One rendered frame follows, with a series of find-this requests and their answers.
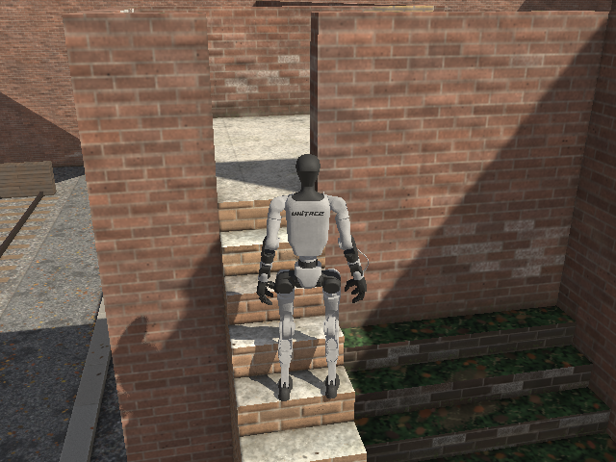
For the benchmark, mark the robot left hand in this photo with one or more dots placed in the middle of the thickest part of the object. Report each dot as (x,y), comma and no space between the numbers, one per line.
(262,291)

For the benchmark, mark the left robot shin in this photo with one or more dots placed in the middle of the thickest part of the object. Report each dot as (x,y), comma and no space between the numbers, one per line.
(285,349)

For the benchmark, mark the robot right hand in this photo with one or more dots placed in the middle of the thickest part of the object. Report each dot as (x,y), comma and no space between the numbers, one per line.
(361,288)

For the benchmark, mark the right robot forearm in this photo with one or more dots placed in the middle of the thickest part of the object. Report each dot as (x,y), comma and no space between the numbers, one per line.
(353,261)

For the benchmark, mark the robot left upper arm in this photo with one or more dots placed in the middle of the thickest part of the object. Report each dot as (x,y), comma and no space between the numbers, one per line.
(277,205)

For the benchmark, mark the left robot foot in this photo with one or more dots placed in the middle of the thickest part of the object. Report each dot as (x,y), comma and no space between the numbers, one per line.
(284,393)

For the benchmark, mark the robot right upper arm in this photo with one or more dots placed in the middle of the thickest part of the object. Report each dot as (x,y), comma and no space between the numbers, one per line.
(338,205)

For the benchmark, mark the left robot forearm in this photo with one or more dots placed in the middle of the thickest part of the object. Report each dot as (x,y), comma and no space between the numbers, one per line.
(266,263)

